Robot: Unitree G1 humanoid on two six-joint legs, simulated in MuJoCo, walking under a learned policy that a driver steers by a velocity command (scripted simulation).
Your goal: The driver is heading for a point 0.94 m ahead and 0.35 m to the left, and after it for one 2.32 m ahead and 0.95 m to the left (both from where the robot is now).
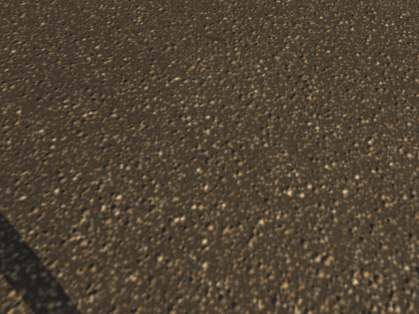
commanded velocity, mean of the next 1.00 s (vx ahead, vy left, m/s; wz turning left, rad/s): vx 0.44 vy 0.00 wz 0.52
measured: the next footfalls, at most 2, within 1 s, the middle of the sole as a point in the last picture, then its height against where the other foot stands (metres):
left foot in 0.34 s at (175, 279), level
right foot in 0.78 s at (211, 220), level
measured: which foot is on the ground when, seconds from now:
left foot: up 0.00-0.32, down 0.34-0.78, up 0.80-1.00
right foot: down 0.00-0.34, up 0.36-0.76, down 0.78-1.00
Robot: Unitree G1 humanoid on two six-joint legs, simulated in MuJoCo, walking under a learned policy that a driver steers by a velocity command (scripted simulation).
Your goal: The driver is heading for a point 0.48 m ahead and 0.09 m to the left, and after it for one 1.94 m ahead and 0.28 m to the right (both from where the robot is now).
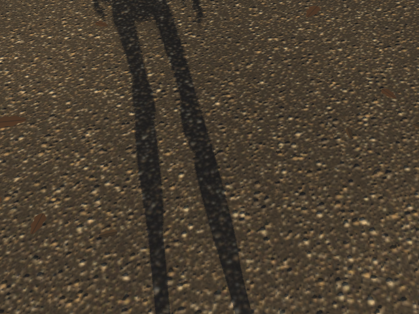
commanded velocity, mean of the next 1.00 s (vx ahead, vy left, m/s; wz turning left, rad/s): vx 0.63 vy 0.00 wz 0.30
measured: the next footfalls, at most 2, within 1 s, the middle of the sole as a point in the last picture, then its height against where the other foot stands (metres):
left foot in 0.28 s outside the picture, level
right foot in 0.68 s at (185, 308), level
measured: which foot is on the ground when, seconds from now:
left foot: up 0.00-0.26, down 0.28-0.72, up 0.74-1.00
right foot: down 0.00-0.26, up 0.28-0.66, down 0.68-1.00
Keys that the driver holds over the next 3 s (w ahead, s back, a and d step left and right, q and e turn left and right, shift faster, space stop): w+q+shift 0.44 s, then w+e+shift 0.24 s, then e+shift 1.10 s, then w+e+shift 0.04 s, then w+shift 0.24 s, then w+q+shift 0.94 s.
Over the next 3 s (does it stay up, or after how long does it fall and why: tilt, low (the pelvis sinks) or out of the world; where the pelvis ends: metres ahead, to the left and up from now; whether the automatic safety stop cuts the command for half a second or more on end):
stays up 1.15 -0.10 -0.02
